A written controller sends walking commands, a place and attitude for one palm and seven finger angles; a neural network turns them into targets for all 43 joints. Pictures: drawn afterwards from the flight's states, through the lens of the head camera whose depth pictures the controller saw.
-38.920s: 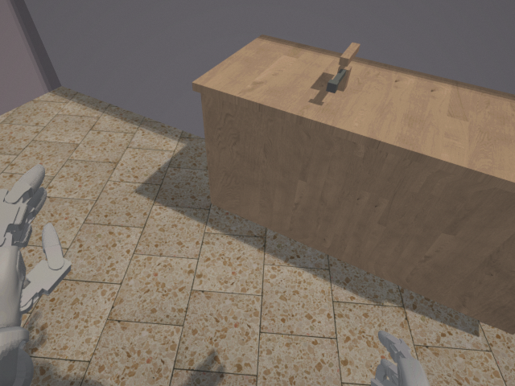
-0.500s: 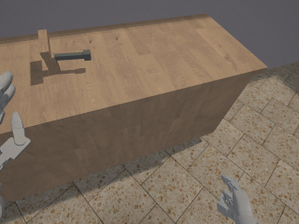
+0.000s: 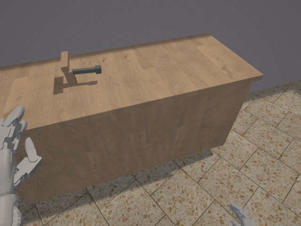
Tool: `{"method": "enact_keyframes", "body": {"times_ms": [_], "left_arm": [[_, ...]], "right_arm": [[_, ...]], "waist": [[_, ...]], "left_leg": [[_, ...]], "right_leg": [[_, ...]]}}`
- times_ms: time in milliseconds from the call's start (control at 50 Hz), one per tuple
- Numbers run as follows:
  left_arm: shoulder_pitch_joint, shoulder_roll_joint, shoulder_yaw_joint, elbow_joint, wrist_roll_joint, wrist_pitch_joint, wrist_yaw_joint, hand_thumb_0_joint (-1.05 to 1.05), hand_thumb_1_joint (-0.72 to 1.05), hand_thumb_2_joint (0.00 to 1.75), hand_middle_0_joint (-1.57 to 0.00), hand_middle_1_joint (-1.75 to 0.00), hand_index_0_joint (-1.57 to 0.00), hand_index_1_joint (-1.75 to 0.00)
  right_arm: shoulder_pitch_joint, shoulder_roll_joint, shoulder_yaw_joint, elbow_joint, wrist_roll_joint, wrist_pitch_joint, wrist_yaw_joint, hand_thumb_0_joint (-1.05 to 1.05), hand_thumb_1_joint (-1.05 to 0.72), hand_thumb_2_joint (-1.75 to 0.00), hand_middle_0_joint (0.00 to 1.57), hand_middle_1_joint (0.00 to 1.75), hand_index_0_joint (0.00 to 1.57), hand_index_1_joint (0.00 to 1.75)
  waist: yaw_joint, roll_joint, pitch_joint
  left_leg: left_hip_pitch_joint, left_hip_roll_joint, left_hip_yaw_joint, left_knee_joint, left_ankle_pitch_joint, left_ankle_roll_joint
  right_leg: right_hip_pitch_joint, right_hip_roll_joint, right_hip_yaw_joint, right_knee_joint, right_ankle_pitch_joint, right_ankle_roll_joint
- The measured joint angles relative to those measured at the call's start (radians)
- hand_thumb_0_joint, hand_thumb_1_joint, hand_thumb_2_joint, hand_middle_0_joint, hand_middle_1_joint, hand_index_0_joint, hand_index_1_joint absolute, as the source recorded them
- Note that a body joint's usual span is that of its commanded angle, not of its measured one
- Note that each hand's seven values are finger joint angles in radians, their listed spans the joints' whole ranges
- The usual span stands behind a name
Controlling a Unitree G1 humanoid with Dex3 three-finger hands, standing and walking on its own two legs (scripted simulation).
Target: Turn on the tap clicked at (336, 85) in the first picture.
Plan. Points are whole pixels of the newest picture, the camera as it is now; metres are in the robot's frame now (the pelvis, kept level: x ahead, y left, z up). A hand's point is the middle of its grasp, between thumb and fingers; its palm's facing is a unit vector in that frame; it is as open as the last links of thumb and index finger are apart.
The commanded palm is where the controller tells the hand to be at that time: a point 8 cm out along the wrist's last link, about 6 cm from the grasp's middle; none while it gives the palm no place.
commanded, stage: stop stepping back and stand still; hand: left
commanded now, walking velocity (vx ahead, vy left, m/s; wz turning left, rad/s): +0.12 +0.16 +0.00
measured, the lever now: (98, 69) +0.74 +0.28 +0.02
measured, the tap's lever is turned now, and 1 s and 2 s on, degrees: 81 81 81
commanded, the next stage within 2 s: stand and check the lever's angle in 0.44 s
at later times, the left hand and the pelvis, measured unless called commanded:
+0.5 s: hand (13, 175) +0.18 +0.28 +0.15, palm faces +0.48 -0.84 -0.27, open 7.4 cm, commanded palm +0.12 +0.31 +0.17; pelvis -0.03 +0.03 -0.02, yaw +2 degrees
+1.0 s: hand (14, 160) +0.21 +0.29 +0.15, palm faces +0.44 -0.83 -0.35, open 7.4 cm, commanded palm +0.15 +0.33 +0.17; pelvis +0.01 +0.04 -0.01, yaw +3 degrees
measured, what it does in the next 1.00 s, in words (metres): steps on the spot: left foot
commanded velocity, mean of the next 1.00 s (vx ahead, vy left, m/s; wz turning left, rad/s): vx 0.04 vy -0.01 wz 0.00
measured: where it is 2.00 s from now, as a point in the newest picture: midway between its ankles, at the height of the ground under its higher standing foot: outside the picture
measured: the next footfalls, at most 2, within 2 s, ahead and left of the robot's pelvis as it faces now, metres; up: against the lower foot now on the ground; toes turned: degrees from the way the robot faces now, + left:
left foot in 0.16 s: +0.02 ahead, +0.15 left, +0.00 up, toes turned +4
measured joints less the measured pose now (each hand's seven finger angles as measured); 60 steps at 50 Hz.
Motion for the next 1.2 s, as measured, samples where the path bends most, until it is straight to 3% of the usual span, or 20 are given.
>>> {"method": "enact_keyframes", "body": {"times_ms": [100,160,200,240,280,320,400,460,520,580,620,660,780,880,1200], "left_arm": [[0.01,0.011,-0.032,-0.031,-0.001,-0.005,-0.003,0.02,0.89,0.9,-0.21,-0.3,-0.21,-0.3],[0.057,0.038,-0.021,-0.104,-0.009,-0.023,-0.002,0.02,0.89,0.9,-0.22,-0.3,-0.21,-0.3],[0.066,0.065,0.002,-0.122,-0.014,-0.035,0.001,0.02,0.89,0.9,-0.22,-0.3,-0.22,-0.3],[0.068,0.084,0.028,-0.107,-0.015,-0.035,0.005,0.02,0.89,0.9,-0.22,-0.3,-0.22,-0.3],[0.055,0.083,0.047,-0.072,-0.009,-0.029,0.011,0.02,0.89,0.9,-0.22,-0.3,-0.22,-0.3],[0.03,0.065,0.058,-0.038,-0.004,-0.02,0.015,0.02,0.89,0.9,-0.22,-0.3,-0.22,-0.3],[-0.04,0.006,0.024,-0.011,-0.001,0.011,0.015,0.02,0.89,0.9,-0.21,-0.3,-0.21,-0.3],[-0.065,-0.012,-0.001,-0.021,-0.002,0.029,0.015,0.02,0.9,0.9,-0.21,-0.3,-0.21,-0.3],[-0.063,0.008,-0.005,-0.028,0.014,0.033,0.017,0.02,0.9,0.9,-0.21,-0.3,-0.21,-0.3],[-0.043,0.056,0.016,-0.067,0.021,0.012,0.015,0.02,0.89,0.9,-0.21,-0.3,-0.21,-0.3],[-0.029,0.068,0.032,-0.083,0.019,-0.012,0.008,0.02,0.89,0.9,-0.21,-0.3,-0.21,-0.3],[-0.013,0.068,0.033,-0.092,0.012,-0.022,-0.003,0.02,0.89,0.9,-0.21,-0.3,-0.21,-0.3],[0.064,0.063,0.039,-0.103,-0.006,-0.019,-0.007,0.01,0.89,0.9,-0.22,-0.3,-0.21,-0.3],[0.043,0.061,0.04,-0.08,0.0,-0.005,0.005,0.02,0.89,0.9,-0.22,-0.3,-0.21,-0.3],[0.024,0.051,0.018,-0.071,-0.007,-0.011,0.0,0.02,0.89,0.9,-0.21,-0.3,-0.21,-0.3]], "right_arm": [[-0.022,-0.022,-0.014,-0.047,-0.008,-0.008,-0.008,0.02,-0.9,-0.89,0.2,0.3,0.2,0.3],[-0.023,-0.051,-0.029,-0.09,-0.008,-0.017,-0.01,0.01,-0.9,-0.9,0.2,0.3,0.2,0.3],[-0.028,-0.047,-0.04,-0.093,-0.005,-0.017,-0.014,0.01,-0.9,-0.9,0.2,0.3,0.2,0.3],[-0.015,-0.032,-0.035,-0.085,0.006,-0.015,-0.017,0.01,-0.91,-0.9,0.2,0.3,0.2,0.3],[0.004,-0.017,-0.024,-0.072,0.011,-0.018,-0.019,0.01,-0.91,-0.9,0.2,0.3,0.2,0.3],[0.016,-0.004,-0.012,-0.055,0.008,-0.023,-0.018,0.01,-0.9,-0.9,0.2,0.3,0.2,0.3],[0.015,0.015,0.011,-0.007,-0.003,-0.02,-0.008,0.01,-0.9,-0.9,0.2,0.3,0.2,0.3],[0.004,0.039,0.035,0.003,-0.013,-0.02,-0.005,0.01,-0.9,-0.89,0.2,0.3,0.2,0.3],[0.015,0.077,0.049,-0.009,-0.017,-0.042,0.001,0.02,-0.9,-0.89,0.2,0.3,0.2,0.3],[0.027,0.094,0.064,-0.027,-0.022,-0.057,0.015,0.01,-0.9,-0.89,0.2,0.3,0.21,0.3],[0.009,0.084,0.062,-0.024,-0.024,-0.05,0.026,0.01,-0.9,-0.89,0.2,0.3,0.21,0.3],[-0.005,0.065,0.048,-0.015,-0.022,-0.036,0.033,0.01,-0.9,-0.89,0.2,0.3,0.21,0.3],[-0.016,0.014,0.012,-0.021,-0.014,-0.007,0.018,0.01,-0.9,-0.89,0.2,0.3,0.21,0.3],[-0.034,-0.003,-0.003,-0.049,-0.011,-0.016,-0.003,0.02,-0.9,-0.9,0.2,0.3,0.2,0.3],[-0.086,0.034,0.026,-0.097,-0.015,0.006,-0.001,0.01,-0.9,-0.89,0.2,0.3,0.2,0.3]], "waist": [[-0.035,-0.028,-0.011],[-0.045,0.003,-0.004],[-0.035,0.002,0.015],[-0.02,0.0,0.015],[-0.009,0.013,0.006],[0.005,0.025,0.001],[0.019,0.024,0.007],[0.02,-0.009,0.025],[-0.005,-0.024,0.019],[-0.022,-0.026,0.02],[-0.029,0.0,0.036],[-0.033,0.02,0.042],[-0.022,0.002,0.043],[-0.001,-0.018,0.059],[0.01,0.011,0.034]], "left_leg": [[0.098,0.037,0.017,-0.196,0.006,0.02],[0.174,0.06,0.002,-0.365,0.037,0.036],[0.169,0.061,-0.002,-0.356,0.099,-0.025],[0.169,0.061,-0.003,-0.33,0.088,-0.056],[0.164,0.067,-0.013,-0.301,0.064,-0.053],[0.144,0.07,-0.022,-0.246,0.012,-0.027],[0.109,0.058,0.001,-0.167,-0.05,0.019],[0.131,0.043,0.015,-0.194,0.031,-0.011],[0.155,0.037,0.019,-0.249,0.04,-0.026],[0.149,0.036,0.009,-0.264,0.049,-0.035],[0.126,0.054,-0.002,-0.227,0.029,-0.029],[0.105,0.054,-0.01,-0.198,0.011,-0.014],[0.157,0.026,0.02,-0.306,0.044,-0.008],[0.185,0.013,0.029,-0.346,0.061,0.0],[0.192,0.026,0.028,-0.367,0.073,-0.003]], "right_leg": [[-0.023,-0.033,-0.009,0.022,0.002,0.009],[-0.053,-0.02,-0.026,0.067,-0.009,0.021],[-0.068,-0.021,-0.019,0.113,-0.032,0.03],[-0.065,-0.011,0.001,0.135,-0.073,0.038],[-0.051,0.001,0.0,0.128,-0.065,0.035],[-0.048,0.008,-0.004,0.127,-0.034,0.026],[-0.052,0.006,-0.015,0.153,-0.053,0.026],[-0.073,0.005,0.014,0.229,-0.138,0.03],[-0.098,0.021,0.028,0.324,-0.202,0.041],[-0.031,0.029,0.013,0.147,-0.102,0.036],[-0.029,0.049,0.001,0.122,-0.043,0.006],[-0.026,0.058,-0.008,0.103,-0.051,-0.002],[-0.006,0.043,0.011,0.058,-0.05,0.018],[0.011,0.031,0.02,0.042,-0.049,0.029],[0.037,0.045,0.02,-0.021,-0.013,0.026]]}}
